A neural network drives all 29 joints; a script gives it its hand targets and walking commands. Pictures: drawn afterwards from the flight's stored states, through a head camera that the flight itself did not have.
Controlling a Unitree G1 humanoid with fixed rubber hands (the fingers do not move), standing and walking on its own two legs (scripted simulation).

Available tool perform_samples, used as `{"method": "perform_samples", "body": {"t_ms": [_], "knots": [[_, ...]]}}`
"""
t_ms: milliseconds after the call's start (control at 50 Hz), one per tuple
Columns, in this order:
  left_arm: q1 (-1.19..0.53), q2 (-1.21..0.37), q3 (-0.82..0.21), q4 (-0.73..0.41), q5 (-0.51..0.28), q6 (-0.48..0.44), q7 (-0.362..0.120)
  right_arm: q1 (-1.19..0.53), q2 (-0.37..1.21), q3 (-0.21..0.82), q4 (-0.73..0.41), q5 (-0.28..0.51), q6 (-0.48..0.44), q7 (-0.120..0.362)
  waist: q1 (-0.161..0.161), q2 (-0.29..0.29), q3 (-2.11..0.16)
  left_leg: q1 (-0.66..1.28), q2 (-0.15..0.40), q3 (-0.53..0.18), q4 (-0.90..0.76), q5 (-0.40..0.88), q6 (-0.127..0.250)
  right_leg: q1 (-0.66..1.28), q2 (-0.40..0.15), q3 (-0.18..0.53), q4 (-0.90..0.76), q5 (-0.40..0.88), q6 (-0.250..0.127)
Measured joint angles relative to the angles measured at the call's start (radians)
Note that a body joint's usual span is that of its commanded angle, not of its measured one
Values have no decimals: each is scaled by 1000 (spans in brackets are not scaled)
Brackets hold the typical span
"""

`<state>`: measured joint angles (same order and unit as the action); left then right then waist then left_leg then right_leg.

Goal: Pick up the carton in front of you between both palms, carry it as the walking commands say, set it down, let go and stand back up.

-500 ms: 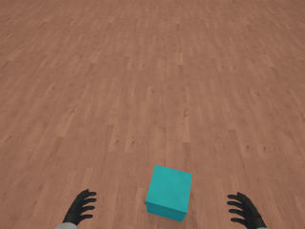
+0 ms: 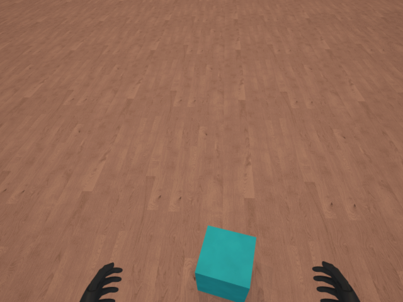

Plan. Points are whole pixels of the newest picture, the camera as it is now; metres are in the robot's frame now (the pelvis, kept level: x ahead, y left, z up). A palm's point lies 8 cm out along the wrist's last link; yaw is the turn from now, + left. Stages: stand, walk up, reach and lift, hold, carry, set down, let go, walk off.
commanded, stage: stand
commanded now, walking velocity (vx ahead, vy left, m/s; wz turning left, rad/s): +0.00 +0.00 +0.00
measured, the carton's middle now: (225, 264) +0.42 -0.05 -0.64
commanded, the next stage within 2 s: none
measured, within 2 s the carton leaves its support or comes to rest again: neither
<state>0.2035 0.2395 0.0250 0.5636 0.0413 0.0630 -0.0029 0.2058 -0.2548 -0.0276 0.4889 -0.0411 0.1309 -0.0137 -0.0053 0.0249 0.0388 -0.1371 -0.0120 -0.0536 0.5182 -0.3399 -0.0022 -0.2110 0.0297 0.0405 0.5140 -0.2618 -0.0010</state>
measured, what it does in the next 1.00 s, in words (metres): stands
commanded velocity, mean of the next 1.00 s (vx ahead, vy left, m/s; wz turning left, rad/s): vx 0.00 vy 0.00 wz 0.00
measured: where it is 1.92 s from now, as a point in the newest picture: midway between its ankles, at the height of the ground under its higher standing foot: outside the picture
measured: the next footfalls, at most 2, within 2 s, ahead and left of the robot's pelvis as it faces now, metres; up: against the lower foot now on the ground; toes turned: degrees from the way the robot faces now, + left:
none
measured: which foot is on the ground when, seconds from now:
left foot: down 0.00-1.00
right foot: down 0.00-1.00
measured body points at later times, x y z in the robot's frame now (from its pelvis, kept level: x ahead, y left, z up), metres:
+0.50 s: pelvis +0.02 -0.01 +0.00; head +0.03 -0.03 +0.45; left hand +0.14 +0.29 -0.09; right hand +0.16 -0.30 -0.11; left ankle -0.04 +0.12 -0.74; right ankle +0.01 -0.12 -0.74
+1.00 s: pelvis +0.01 -0.01 +0.01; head +0.00 -0.03 +0.46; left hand +0.11 +0.30 -0.09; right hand +0.12 -0.31 -0.11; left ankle -0.04 +0.12 -0.74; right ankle +0.01 -0.12 -0.74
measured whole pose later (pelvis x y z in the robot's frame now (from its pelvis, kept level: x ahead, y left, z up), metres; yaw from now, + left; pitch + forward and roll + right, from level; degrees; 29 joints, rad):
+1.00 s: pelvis +0.01 -0.01 +0.01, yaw +2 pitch -2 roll +0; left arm 0.14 0.36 0.03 0.95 0.02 0.00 0.01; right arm 0.17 -0.38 0.00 0.91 -0.03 -0.01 -0.03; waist 0.01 0.03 0.02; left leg -0.08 0.00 -0.08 0.39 -0.28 -0.02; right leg -0.16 0.02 0.01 0.42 -0.22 -0.02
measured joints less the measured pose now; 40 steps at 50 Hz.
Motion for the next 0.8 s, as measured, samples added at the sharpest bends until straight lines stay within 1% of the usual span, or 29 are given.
{"method": "perform_samples", "body": {"t_ms": [40, 100, 240, 500, 800], "knots": [[3, 26, 12, 40, 9, -16, 7, -1, -23, -10, 52, -4, -40, -3, 1, 7, -11, -22, 0, -3, 12, -6, -2, -22, 0, -4, 14, -8, -3], [10, 61, 29, 83, 10, -33, 9, 4, -55, -22, 113, -5, -77, -1, 5, 17, -18, -37, 0, -8, 20, -12, -4, -37, 0, -9, 25, -17, -7], [6, 94, 36, 146, 1, -51, 15, -2, -90, -17, 204, -2, -111, -6, 9, 26, -18, -26, 2, -19, 1, -12, -10, -29, -1, -21, 19, -28, -14], [-31, 84, 16, 232, -8, -60, 21, -24, -100, 10, 288, 4, -127, -16, 11, 19, -20, 13, 8, -32, -41, -2, -18, 12, 0, -38, -14, -27, -22], [-54, 105, 12, 331, -15, -62, 16, -28, -116, 20, 370, 8, -136, -18, 14, 10, -19, 45, 10, -29, -96, 37, -19, 42, -2, -37, -65, 10, -21]]}}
